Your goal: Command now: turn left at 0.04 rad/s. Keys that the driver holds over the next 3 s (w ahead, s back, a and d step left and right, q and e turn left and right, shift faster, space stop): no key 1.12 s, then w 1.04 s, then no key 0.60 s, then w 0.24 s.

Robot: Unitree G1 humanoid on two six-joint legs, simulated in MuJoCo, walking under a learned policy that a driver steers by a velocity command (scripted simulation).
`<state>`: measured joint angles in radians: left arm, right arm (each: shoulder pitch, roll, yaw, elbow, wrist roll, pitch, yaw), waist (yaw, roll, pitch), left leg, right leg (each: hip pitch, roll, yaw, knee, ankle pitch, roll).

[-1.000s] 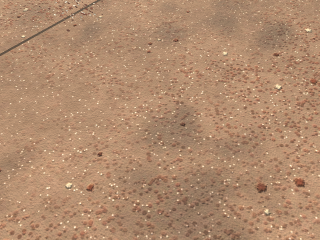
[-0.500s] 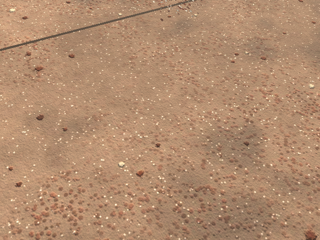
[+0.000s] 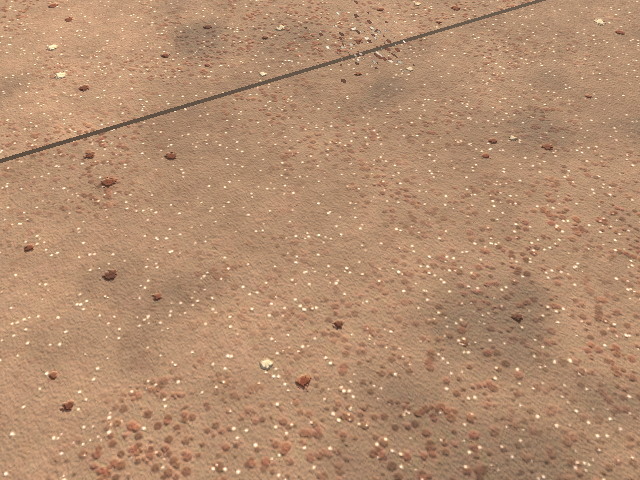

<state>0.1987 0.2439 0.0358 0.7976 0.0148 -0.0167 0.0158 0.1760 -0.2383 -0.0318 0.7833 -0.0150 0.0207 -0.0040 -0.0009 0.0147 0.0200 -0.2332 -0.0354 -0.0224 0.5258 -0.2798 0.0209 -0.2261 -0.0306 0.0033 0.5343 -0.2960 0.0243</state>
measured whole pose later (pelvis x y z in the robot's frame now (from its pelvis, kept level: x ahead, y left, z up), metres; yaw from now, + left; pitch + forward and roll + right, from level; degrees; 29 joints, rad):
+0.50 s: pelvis +0.00 -0.01 +0.00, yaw +0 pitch -2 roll +0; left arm 0.20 0.23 0.03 0.95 0.01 -0.01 0.03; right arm 0.18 -0.23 -0.04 0.96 0.00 0.01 -0.03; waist 0.00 0.00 0.04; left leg -0.19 -0.01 -0.03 0.51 -0.28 0.00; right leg -0.18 -0.01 0.00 0.50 -0.29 0.01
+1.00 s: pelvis +0.00 -0.01 +0.00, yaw +0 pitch -2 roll +0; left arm 0.23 0.21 0.02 1.07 0.00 -0.01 0.04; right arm 0.20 -0.21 -0.03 1.09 0.00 0.01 -0.04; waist 0.00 0.00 0.04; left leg -0.19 -0.01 -0.03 0.49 -0.26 0.00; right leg -0.18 0.00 0.00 0.49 -0.27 0.00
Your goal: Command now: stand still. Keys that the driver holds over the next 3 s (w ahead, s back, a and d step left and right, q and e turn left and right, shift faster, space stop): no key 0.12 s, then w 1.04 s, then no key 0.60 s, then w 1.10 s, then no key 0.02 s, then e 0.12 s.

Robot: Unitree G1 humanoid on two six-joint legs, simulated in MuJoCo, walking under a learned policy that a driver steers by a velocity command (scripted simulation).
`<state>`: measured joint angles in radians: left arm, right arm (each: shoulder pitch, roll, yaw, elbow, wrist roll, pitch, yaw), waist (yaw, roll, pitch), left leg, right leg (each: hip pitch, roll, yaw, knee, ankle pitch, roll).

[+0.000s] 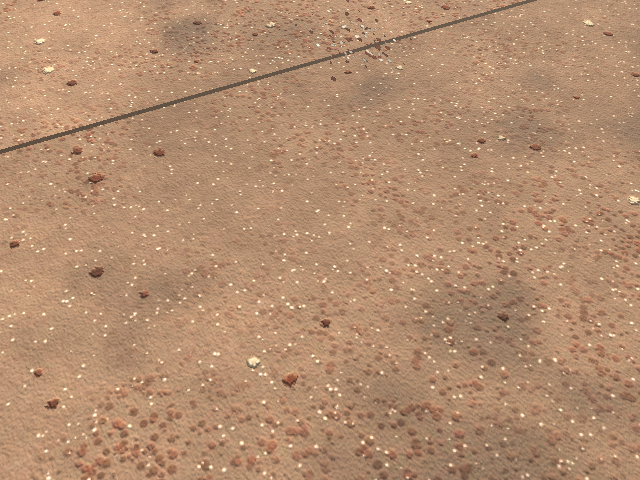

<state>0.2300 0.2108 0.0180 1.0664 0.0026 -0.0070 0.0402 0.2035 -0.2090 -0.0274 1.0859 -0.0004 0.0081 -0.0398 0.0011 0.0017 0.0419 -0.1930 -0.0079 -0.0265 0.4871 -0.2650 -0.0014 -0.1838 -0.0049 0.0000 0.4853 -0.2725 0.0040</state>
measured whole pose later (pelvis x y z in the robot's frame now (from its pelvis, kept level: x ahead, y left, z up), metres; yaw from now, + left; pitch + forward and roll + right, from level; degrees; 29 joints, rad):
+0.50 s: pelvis +0.08 +0.02 -0.01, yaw +0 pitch +1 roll +0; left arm 0.34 0.23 0.04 1.04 -0.04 -0.09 0.00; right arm 0.37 -0.20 -0.04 1.08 0.01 -0.12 0.00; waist -0.02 -0.02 -0.02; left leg -0.15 -0.03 0.02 0.51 -0.38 0.05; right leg -0.36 0.00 0.03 1.01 -0.44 -0.04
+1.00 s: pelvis +0.34 -0.03 +0.00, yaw +0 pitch +0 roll -1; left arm 0.20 0.25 0.04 0.95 0.00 -0.10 -0.05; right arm 0.28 -0.25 -0.04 0.96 0.03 -0.10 -0.01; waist 0.01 0.03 0.04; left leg -0.48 0.08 -0.04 1.21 -0.30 0.06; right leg -0.27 0.07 -0.07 0.40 -0.13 -0.08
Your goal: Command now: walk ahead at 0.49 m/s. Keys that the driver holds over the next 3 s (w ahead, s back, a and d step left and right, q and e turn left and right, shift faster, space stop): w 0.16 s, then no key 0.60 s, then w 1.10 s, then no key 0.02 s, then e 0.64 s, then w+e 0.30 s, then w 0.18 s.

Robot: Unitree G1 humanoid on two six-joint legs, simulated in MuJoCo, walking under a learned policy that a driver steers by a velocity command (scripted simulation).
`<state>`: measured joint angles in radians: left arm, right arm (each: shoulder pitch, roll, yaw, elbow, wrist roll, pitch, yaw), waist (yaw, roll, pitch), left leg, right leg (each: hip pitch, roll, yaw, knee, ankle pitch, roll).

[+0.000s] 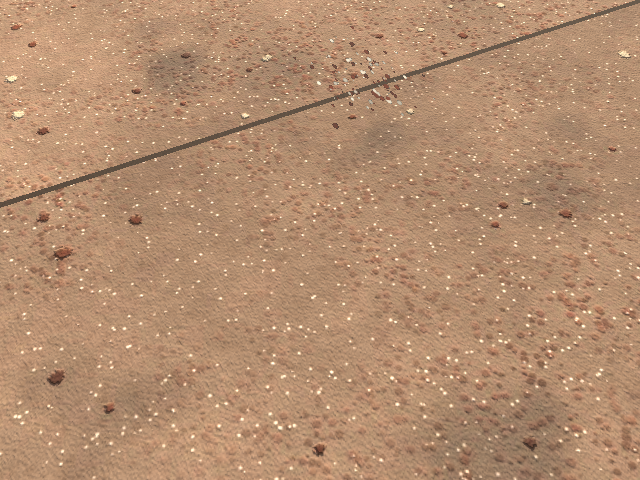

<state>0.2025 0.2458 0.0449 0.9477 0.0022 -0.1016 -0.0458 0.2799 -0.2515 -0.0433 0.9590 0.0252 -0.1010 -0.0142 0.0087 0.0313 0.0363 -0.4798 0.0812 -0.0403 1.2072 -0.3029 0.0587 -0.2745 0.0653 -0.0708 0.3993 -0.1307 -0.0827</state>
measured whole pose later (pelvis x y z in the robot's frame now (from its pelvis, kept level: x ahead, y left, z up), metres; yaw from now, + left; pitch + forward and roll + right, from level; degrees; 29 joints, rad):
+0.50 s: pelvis +0.24 +0.05 -0.01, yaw -1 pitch +2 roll +0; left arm 0.26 0.27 0.03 0.99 -0.01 -0.03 0.02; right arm 0.10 -0.22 -0.03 0.90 -0.02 -0.08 0.02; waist 0.02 -0.03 0.05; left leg -0.42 -0.02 0.06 0.46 -0.07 0.06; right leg -0.38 -0.02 0.03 1.06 -0.53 0.03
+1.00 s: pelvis +0.35 +0.05 -0.01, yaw -1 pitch +1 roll +0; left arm 0.35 0.23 0.06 1.06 -0.03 -0.06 0.03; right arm 0.23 -0.24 -0.06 1.01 0.02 -0.08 0.00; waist 0.01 -0.02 -0.02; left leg -0.29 -0.02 0.07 0.56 -0.32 0.09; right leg -0.18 -0.05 0.01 0.54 -0.38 0.02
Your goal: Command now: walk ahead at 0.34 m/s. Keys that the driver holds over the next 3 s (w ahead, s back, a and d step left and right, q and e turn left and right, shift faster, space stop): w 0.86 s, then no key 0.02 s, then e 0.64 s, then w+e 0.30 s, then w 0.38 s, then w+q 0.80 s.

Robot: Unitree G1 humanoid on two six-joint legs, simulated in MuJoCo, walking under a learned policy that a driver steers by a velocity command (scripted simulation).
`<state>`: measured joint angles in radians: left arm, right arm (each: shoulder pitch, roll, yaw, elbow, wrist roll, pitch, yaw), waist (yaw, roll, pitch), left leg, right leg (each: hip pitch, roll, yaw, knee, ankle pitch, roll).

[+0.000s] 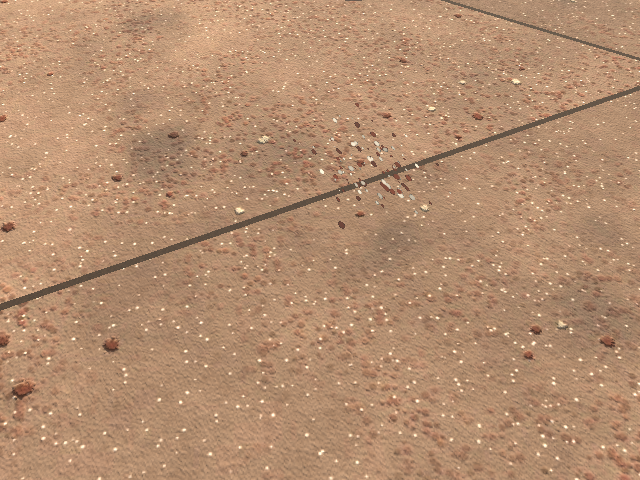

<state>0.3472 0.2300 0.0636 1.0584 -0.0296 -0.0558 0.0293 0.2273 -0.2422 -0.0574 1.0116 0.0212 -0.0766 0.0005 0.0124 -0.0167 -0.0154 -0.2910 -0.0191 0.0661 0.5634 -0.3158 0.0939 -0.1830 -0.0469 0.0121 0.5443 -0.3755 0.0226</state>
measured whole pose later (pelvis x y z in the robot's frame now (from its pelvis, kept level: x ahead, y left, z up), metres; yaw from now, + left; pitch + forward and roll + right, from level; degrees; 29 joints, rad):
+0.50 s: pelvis +0.23 -0.04 -0.02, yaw +0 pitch +2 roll +0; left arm -0.06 0.23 0.06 0.87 -0.02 -0.10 -0.04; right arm 0.45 -0.23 -0.05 1.08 0.01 -0.06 -0.01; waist -0.06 0.00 0.04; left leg 0.04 0.03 0.02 0.61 -0.51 0.00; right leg -0.52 0.00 -0.06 0.58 -0.07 -0.08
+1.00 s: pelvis +0.50 -0.03 +0.00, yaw -1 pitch +2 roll -2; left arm 0.39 0.23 0.05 1.03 -0.01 -0.06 0.01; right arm -0.02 -0.23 -0.05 0.86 0.00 -0.10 0.03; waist 0.09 0.03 0.02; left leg -0.54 0.05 -0.01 0.47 0.07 0.04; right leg 0.04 0.04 -0.03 0.30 -0.37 -0.02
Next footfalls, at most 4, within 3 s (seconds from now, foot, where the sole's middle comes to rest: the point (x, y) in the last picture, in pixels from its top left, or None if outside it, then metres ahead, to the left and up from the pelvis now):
0.46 right None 0.40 -0.14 -0.77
1.02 left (294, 400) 0.71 0.09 -0.77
1.48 right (406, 432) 0.63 -0.16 -0.77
1.94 left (337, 343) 0.86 -0.01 -0.77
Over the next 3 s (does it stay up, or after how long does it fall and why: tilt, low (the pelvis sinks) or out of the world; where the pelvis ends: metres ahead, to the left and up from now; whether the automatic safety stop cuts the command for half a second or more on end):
stays up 1.20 -0.30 -0.01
